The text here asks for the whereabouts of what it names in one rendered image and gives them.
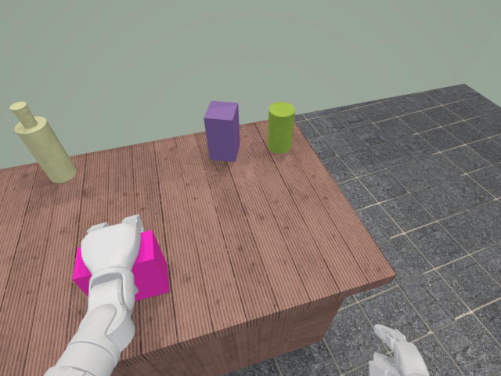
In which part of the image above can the right robot hand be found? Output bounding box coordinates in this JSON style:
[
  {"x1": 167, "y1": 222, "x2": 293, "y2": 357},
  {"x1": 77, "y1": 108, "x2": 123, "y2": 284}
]
[{"x1": 369, "y1": 324, "x2": 429, "y2": 376}]

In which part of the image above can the sponge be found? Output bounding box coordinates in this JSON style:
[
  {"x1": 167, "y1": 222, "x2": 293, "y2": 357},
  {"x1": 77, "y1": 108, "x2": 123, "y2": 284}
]
[{"x1": 73, "y1": 230, "x2": 170, "y2": 301}]

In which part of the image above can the left robot hand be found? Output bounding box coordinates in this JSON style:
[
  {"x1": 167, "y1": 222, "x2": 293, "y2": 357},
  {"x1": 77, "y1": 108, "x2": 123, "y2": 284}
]
[{"x1": 81, "y1": 214, "x2": 145, "y2": 294}]

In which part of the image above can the table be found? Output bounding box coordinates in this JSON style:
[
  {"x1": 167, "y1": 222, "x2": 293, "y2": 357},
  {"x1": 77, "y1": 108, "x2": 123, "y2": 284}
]
[{"x1": 0, "y1": 120, "x2": 397, "y2": 376}]

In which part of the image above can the robot left forearm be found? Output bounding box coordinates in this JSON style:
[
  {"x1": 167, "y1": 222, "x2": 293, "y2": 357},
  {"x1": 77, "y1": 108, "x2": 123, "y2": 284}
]
[{"x1": 44, "y1": 267, "x2": 135, "y2": 376}]

